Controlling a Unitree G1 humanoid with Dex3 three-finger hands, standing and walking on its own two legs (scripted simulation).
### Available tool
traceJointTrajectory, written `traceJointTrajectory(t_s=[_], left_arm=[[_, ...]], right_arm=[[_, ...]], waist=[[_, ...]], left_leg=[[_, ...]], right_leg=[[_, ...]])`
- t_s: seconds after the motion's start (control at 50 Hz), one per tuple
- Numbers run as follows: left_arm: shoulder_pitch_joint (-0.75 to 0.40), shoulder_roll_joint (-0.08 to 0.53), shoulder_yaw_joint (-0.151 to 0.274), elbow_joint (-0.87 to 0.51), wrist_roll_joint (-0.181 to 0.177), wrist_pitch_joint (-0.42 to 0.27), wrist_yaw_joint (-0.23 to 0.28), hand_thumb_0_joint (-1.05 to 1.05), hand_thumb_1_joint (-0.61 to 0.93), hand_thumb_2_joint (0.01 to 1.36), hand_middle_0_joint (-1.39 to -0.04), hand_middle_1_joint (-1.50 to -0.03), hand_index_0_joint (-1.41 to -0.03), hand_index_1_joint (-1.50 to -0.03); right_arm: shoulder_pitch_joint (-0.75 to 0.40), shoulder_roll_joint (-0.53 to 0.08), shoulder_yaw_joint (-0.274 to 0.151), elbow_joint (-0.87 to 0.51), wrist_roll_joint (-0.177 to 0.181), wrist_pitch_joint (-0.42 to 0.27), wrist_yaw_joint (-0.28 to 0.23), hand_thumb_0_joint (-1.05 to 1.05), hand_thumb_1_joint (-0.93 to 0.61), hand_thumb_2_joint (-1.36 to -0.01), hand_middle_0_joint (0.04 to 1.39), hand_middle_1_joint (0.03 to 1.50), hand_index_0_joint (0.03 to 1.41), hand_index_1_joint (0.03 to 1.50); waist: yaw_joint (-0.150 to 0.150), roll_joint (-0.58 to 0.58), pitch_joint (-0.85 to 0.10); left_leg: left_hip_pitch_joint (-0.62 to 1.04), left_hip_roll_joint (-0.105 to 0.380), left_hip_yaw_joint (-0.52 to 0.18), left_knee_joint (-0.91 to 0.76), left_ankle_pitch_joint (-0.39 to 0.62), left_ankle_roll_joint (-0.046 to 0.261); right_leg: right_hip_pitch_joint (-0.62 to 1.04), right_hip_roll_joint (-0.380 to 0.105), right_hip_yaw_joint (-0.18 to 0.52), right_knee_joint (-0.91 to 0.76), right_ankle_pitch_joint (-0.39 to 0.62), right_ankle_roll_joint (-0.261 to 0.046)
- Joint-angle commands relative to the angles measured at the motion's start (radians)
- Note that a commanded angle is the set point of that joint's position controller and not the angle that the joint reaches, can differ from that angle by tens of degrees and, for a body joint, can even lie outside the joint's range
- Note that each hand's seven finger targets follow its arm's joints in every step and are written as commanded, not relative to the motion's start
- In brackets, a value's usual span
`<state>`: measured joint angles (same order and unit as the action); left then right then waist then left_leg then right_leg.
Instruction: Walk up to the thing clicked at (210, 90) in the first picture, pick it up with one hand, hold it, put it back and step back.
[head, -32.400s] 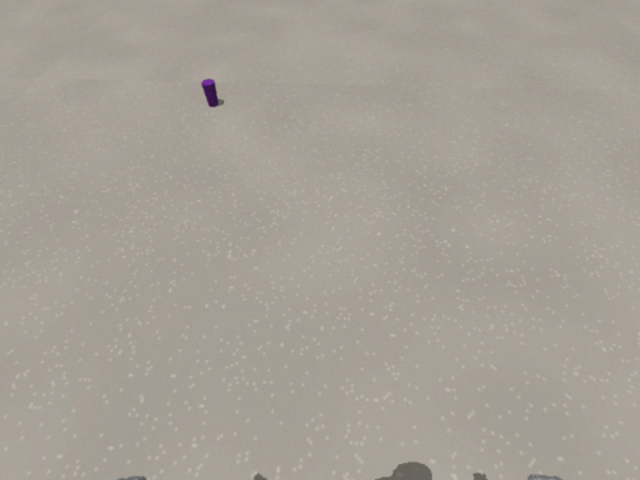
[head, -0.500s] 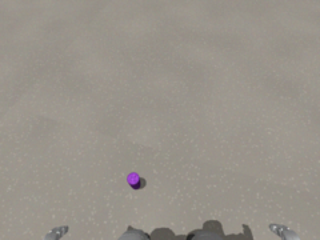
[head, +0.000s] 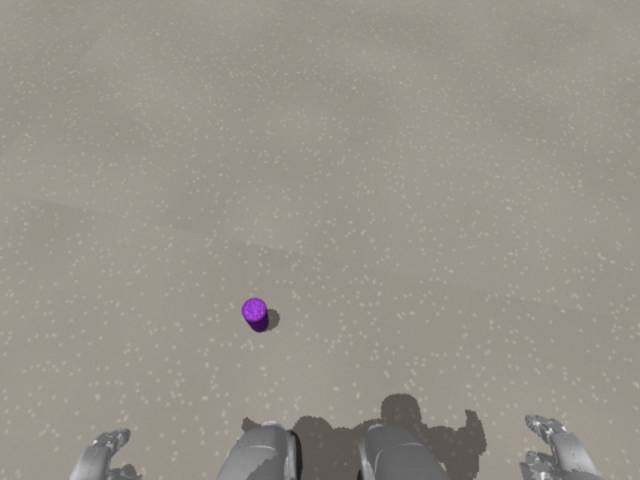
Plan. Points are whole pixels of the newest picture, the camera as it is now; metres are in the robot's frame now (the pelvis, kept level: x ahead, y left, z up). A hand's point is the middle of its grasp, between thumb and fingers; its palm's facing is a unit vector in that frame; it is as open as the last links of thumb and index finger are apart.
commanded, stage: step back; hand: left
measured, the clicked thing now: (257, 317) +0.50 +0.19 -0.69
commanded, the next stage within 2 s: none
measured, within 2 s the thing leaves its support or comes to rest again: neither
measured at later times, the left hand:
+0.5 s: hand out of the picture +0.00 +0.26 -0.14, palm faces +0.06 -0.92 -0.38, open 7.4 cm
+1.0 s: hand out of the picture -0.18 +0.22 -0.12, palm faces +0.03 -0.90 -0.43, open 7.4 cm
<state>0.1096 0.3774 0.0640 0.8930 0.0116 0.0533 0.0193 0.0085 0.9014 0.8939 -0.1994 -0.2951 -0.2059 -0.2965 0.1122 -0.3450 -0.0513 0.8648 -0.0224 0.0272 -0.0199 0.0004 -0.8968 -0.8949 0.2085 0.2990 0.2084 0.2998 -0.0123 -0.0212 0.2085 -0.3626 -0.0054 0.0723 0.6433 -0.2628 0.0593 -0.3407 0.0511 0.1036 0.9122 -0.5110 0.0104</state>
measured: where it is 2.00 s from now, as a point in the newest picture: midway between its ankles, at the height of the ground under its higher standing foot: outside the picture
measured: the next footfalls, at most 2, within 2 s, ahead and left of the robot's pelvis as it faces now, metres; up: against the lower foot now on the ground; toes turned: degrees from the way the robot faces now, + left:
right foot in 0.06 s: +0.00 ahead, -0.13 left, +0.00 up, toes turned +3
left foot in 0.42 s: -0.09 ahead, +0.11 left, +0.00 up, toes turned +0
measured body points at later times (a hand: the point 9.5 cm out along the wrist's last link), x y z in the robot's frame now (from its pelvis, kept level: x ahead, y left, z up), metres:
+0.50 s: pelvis -0.12 -0.01 +0.00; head -0.05 +0.01 +0.44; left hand -0.01 +0.31 -0.12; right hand -0.02 -0.31 -0.12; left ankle -0.13 +0.11 -0.72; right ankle -0.06 -0.13 -0.70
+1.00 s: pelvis -0.26 -0.05 +0.01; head -0.20 -0.07 +0.45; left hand -0.18 +0.27 -0.09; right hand -0.14 -0.36 -0.12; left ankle -0.30 +0.09 -0.65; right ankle -0.22 -0.17 -0.72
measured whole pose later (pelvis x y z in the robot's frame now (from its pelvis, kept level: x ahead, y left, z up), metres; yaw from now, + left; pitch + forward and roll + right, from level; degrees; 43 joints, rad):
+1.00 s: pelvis -0.26 -0.05 +0.01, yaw +2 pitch -1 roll +1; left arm 0.19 0.35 0.07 0.82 0.04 0.03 0.01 0.01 0.90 0.89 -0.20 -0.30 -0.21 -0.30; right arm 0.16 -0.41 -0.05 0.85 0.01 0.06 -0.03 0.00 -0.90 -0.90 0.21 0.30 0.21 0.30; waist 0.02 0.03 0.14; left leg -0.44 -0.11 -0.14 1.13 -0.50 -0.02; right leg -0.34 -0.01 0.05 0.61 -0.27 -0.01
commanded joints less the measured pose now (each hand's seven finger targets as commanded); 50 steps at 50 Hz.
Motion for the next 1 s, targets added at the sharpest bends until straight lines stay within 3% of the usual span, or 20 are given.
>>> traceJointTrajectory(t_s=[0.0, 0.04, 0.06, 0.08, 0.1, 0.18, 0.32, 0.38, 0.4, 0.42, 0.44, 0.46, 0.52, 0.64, 0.74, 0.78, 0.8, 0.82, 0.88, 0.98], left_arm=[[0.097, 0.173, 0.059, -0.058, 0.012, -0.034, 0.003, 0.000, 0.900, 0.900, -0.200, -0.300, -0.200, -0.300], [0.174, 0.181, 0.067, -0.030, 0.019, -0.038, 0.003, 0.000, 0.900, 0.900, -0.200, -0.300, -0.200, -0.300], [0.157, 0.247, 0.085, -0.048, 0.031, -0.043, 0.002, 0.000, 0.900, 0.900, -0.200, -0.300, -0.200, -0.300], [0.101, 0.314, 0.098, -0.077, 0.018, -0.039, -0.003, 0.000, 0.900, 0.900, -0.200, -0.300, -0.200, -0.300], [0.017, 0.364, 0.102, -0.126, 0.037, -0.044, 0.002, 0.000, 0.900, 0.900, -0.200, -0.300, -0.200, -0.300], [-0.053, 0.218, 0.080, -0.157, 0.022, -0.050, 0.012, 0.000, 0.900, 0.900, -0.200, -0.300, -0.200, -0.300], [0.073, 0.200, 0.073, -0.172, 0.026, -0.027, 0.017, 0.000, 0.900, 0.900, -0.200, -0.300, -0.200, -0.300], [0.031, 0.226, 0.068, -0.194, 0.002, -0.005, 0.004, 0.000, 0.900, 0.900, -0.200, -0.300, -0.200, -0.300], [0.048, 0.193, 0.058, -0.203, 0.001, 0.000, 0.002, 0.000, 0.900, 0.900, -0.200, -0.300, -0.200, -0.300], [0.059, 0.158, 0.052, -0.212, -0.004, 0.001, 0.000, 0.000, 0.900, 0.900, -0.200, -0.300, -0.200, -0.300], [-0.005, 0.185, 0.065, -0.216, -0.002, 0.000, 0.010, 0.000, 0.900, 0.900, -0.200, -0.300, -0.200, -0.300], [-0.040, 0.199, 0.072, -0.213, 0.012, -0.002, 0.019, 0.000, 0.900, 0.900, -0.200, -0.300, -0.200, -0.300], [0.047, 0.195, 0.073, -0.168, -0.008, -0.006, 0.005, 0.000, 0.900, 0.900, -0.200, -0.300, -0.200, -0.300], [0.058, 0.167, 0.065, -0.178, 0.005, -0.030, 0.003, 0.000, 0.900, 0.900, -0.200, -0.300, -0.200, -0.300], [0.182, 0.174, 0.076, -0.090, 0.018, -0.050, 0.004, 0.000, 0.900, 0.900, -0.200, -0.300, -0.200, -0.300], [0.144, 0.316, 0.110, -0.124, 0.026, -0.053, -0.001, 0.000, 0.900, 0.900, -0.200, -0.300, -0.200, -0.300], [0.067, 0.395, 0.117, -0.159, 0.037, -0.053, 0.003, 0.000, 0.900, 0.900, -0.200, -0.300, -0.200, -0.300], [0.013, 0.357, 0.112, -0.178, 0.029, -0.056, 0.008, 0.000, 0.900, 0.900, -0.200, -0.300, -0.200, -0.300], [-0.041, 0.250, 0.089, -0.183, 0.029, -0.053, 0.010, 0.000, 0.900, 0.900, -0.200, -0.300, -0.200, -0.300], [0.095, 0.210, 0.078, -0.171, 0.035, -0.041, 0.025, 0.000, 0.900, 0.900, -0.200, -0.300, -0.200, -0.300]], right_arm=[[0.015, -0.285, -0.073, -0.076, 0.003, -0.008, -0.009, 0.000, -0.900, -0.900, 0.200, 0.300, 0.200, 0.300], [-0.021, -0.272, -0.066, -0.079, 0.015, 0.002, -0.004, 0.000, -0.900, -0.900, 0.200, 0.300, 0.200, 0.300], [-0.017, -0.238, -0.056, -0.087, 0.024, 0.003, 0.000, 0.000, -0.900, -0.900, 0.200, 0.300, 0.200, 0.300], [-0.050, -0.206, -0.050, -0.097, 0.023, 0.008, -0.005, 0.000, -0.900, -0.900, 0.200, 0.300, 0.200, 0.300], [-0.038, -0.230, -0.065, -0.085, 0.015, 0.015, -0.016, 0.000, -0.900, -0.900, 0.200, 0.300, 0.200, 0.300], [0.056, -0.218, -0.048, -0.028, 0.032, 0.003, -0.009, 0.000, -0.900, -0.900, 0.200, 0.300, 0.200, 0.300], [0.060, -0.197, -0.030, -0.068, 0.018, -0.023, -0.016, 0.000, -0.900, -0.900, 0.200, 0.300, 0.200, 0.300], [0.152, -0.203, -0.049, -0.030, 0.001, -0.032, -0.014, 0.000, -0.900, -0.900, 0.200, 0.300, 0.200, 0.300], [0.131, -0.250, -0.066, -0.041, -0.014, -0.035, -0.014, 0.000, -0.900, -0.900, 0.200, 0.300, 0.200, 0.300], [0.104, -0.333, -0.087, -0.057, -0.026, -0.035, -0.012, 0.000, -0.900, -0.900, 0.200, 0.300, 0.200, 0.300], [0.078, -0.394, -0.093, -0.074, -0.019, -0.030, 0.000, 0.000, -0.900, -0.900, 0.200, 0.300, 0.200, 0.300], [0.064, -0.400, -0.097, -0.078, -0.020, -0.033, -0.004, 0.000, -0.900, -0.900, 0.200, 0.300, 0.200, 0.300], [-0.035, -0.282, -0.059, -0.100, -0.021, -0.035, -0.013, 0.000, -0.900, -0.900, 0.200, 0.300, 0.200, 0.300], [0.055, -0.271, -0.066, -0.107, -0.008, -0.025, -0.019, 0.000, -0.900, -0.900, 0.200, 0.300, 0.200, 0.300], [-0.013, -0.269, -0.059, -0.132, 0.017, 0.010, -0.005, 0.000, -0.900, -0.900, 0.200, 0.300, 0.200, 0.300], [-0.007, -0.194, -0.036, -0.160, 0.031, 0.011, -0.009, 0.000, -0.900, -0.900, 0.200, 0.300, 0.200, 0.300], [-0.030, -0.228, -0.057, -0.148, 0.021, 0.019, -0.026, 0.000, -0.900, -0.900, 0.200, 0.300, 0.200, 0.300], [-0.006, -0.270, -0.074, -0.132, 0.026, 0.016, -0.023, 0.000, -0.900, -0.900, 0.200, 0.300, 0.200, 0.300], [0.064, -0.232, -0.053, -0.082, 0.033, 0.011, -0.013, 0.000, -0.900, -0.900, 0.200, 0.300, 0.200, 0.300], [0.034, -0.200, -0.032, -0.103, 0.020, -0.009, -0.018, 0.000, -0.900, -0.900, 0.200, 0.300, 0.200, 0.300]], waist=[[0.009, 0.143, -0.309], [0.046, 0.108, -0.313], [0.039, -0.055, -0.291], [0.058, -0.226, -0.207], [0.060, -0.265, -0.158], [-0.010, -0.107, -0.170], [0.061, -0.181, -0.289], [0.008, -0.158, -0.317], [0.025, -0.071, -0.316], [0.032, 0.130, -0.320], [-0.010, 0.233, -0.268], [-0.040, 0.248, -0.229], [0.043, 0.151, -0.204], [-0.007, 0.198, -0.263], [0.040, 0.169, -0.315], [0.034, -0.183, -0.257], [0.075, -0.275, -0.218], [0.035, -0.218, -0.161], [-0.009, -0.115, -0.160], [0.078, -0.157, -0.243]], left_leg=[[0.220, 0.234, -0.268, -0.086, 0.382, 0.141], [0.091, 0.197, -0.233, -0.039, 0.234, 0.073], [-0.072, 0.097, -0.180, 0.091, 0.071, 0.006], [-0.133, -0.090, -0.092, 0.297, -0.273, -0.047], [-0.065, -0.085, -0.203, 0.517, -0.382, -0.065], [-0.126, -0.139, -0.244, 0.588, -0.233, -0.066], [-0.096, -0.022, -0.133, 0.040, -0.223, -0.078], [0.115, -0.019, -0.075, -0.312, 0.115, -0.059], [0.209, 0.060, -0.213, -0.265, 0.235, -0.032], [0.303, 0.250, -0.442, -0.256, 0.394, 0.047], [0.167, 0.376, -0.542, -0.284, 0.458, 0.187], [0.070, 0.432, -0.617, -0.307, 0.417, 0.265], [0.137, 0.249, -0.311, -0.219, 0.501, 0.162], [0.353, 0.261, -0.302, -0.090, 0.590, 0.193], [0.132, 0.148, -0.211, 0.050, 0.330, 0.069], [-0.206, -0.089, -0.158, 0.283, -0.242, -0.037], [-0.106, -0.077, -0.226, 0.522, -0.388, -0.054], [-0.047, -0.034, -0.277, 0.591, -0.353, -0.053], [-0.121, -0.124, -0.244, 0.618, -0.232, -0.059], [-0.180, -0.069, -0.177, 0.272, -0.274, -0.086]], right_leg=[[0.076, -0.021, -0.066, -0.288, 0.138, -0.019], [0.212, -0.042, -0.039, -0.452, 0.325, -0.060], [0.245, -0.194, 0.205, -0.483, 0.394, -0.127], [0.098, -0.370, 0.411, -0.587, 0.392, -0.271], [-0.085, -0.481, 0.534, -0.623, 0.425, -0.367], [0.066, -0.264, 0.157, -0.489, 0.688, -0.224], [0.388, -0.257, 0.117, -0.346, 0.805, -0.210], [0.278, -0.223, 0.080, -0.228, 0.745, -0.153], [0.123, -0.168, 0.063, -0.195, 0.562, -0.096], [-0.071, -0.045, -0.015, -0.068, 0.285, -0.052], [-0.097, 0.040, -0.009, 0.080, -0.113, -0.028], [-0.075, 0.026, 0.065, 0.229, -0.154, -0.023], [-0.141, 0.053, 0.090, 0.331, -0.022, -0.035], [-0.138, -0.017, 0.019, -0.013, -0.028, 0.010], [0.214, -0.016, -0.077, -0.535, 0.380, -0.026], [0.239, -0.305, 0.343, -0.542, 0.485, -0.165], [-0.027, -0.475, 0.508, -0.590, 0.495, -0.325], [-0.133, -0.467, 0.476, -0.599, 0.468, -0.320], [0.015, -0.272, 0.147, -0.473, 0.631, -0.215], [0.332, -0.255, 0.125, -0.389, 0.762, -0.214]])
